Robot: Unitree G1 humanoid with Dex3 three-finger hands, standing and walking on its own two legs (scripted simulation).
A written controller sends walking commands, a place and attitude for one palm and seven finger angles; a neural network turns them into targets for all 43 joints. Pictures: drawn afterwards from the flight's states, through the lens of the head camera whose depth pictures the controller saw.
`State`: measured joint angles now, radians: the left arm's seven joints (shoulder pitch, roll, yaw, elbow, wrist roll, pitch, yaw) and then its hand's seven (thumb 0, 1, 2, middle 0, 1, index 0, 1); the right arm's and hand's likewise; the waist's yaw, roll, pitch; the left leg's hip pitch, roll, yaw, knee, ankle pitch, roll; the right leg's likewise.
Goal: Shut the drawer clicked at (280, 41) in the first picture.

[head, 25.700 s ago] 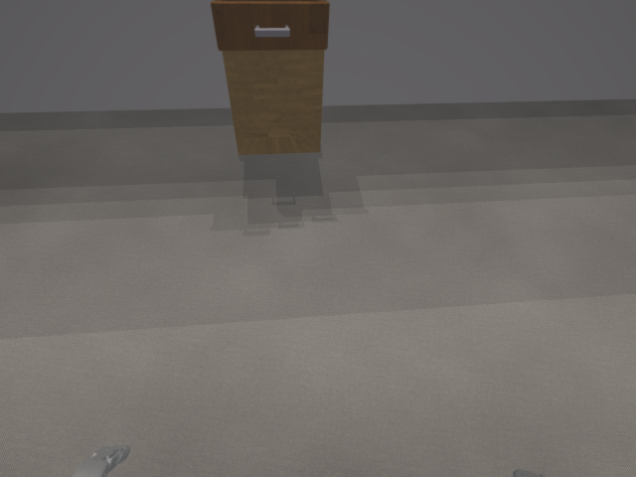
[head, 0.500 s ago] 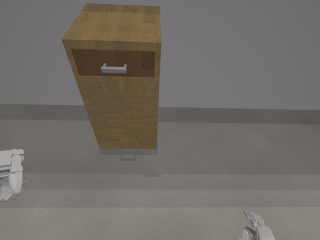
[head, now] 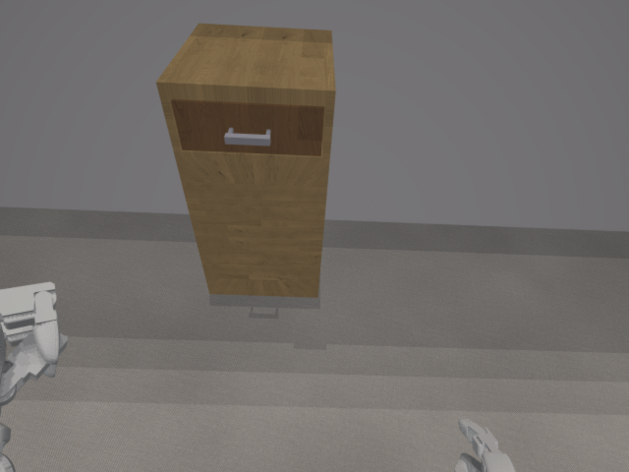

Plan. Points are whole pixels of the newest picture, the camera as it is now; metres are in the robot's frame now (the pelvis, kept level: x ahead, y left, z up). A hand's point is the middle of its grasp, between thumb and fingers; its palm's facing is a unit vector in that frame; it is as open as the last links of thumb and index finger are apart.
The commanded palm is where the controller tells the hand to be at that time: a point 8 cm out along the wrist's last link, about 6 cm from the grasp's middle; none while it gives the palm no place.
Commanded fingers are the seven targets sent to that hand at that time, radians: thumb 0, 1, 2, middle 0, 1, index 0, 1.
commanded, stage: stop stepping back and stand still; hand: left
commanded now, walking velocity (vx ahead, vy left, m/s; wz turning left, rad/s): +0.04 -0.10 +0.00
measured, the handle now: (248, 135) +0.89 +0.21 -0.04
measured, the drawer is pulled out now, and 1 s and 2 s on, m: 0.00 0.00 0.00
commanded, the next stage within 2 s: let the arm hang, fingers relaxed in 0.60 s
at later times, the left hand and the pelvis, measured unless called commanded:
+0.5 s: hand (113, 295) +0.24 +0.22 +0.16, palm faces +0.28 -0.83 -0.49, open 3.2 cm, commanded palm +0.17 +0.27 +0.18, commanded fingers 0.00 0.90 0.90 -1.40 -1.60 -1.40 -1.60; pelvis +0.04 -0.01 +0.01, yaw -1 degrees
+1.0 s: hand out of the picture +0.08 +0.17 -0.16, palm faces -0.02 -0.97 -0.22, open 3.1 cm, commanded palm none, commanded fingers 0.00 0.90 0.90 -0.76 -0.91 -0.76 -0.91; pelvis +0.01 -0.01 +0.00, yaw +1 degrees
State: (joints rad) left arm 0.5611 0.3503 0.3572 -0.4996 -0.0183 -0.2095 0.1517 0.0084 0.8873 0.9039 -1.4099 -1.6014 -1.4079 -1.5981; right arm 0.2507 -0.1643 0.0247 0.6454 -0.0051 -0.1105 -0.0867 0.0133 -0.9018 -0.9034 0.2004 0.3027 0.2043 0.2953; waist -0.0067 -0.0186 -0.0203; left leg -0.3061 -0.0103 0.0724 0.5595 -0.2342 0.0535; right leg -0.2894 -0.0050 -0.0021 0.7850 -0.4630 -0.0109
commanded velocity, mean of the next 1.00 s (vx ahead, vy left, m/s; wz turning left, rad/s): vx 0.00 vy -0.01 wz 0.00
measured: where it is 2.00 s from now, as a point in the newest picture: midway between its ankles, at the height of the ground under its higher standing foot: outside the picture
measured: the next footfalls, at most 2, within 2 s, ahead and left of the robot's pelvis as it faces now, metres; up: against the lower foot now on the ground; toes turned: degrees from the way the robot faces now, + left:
none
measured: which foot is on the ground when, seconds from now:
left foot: down 0.00-1.00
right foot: down 0.00-1.00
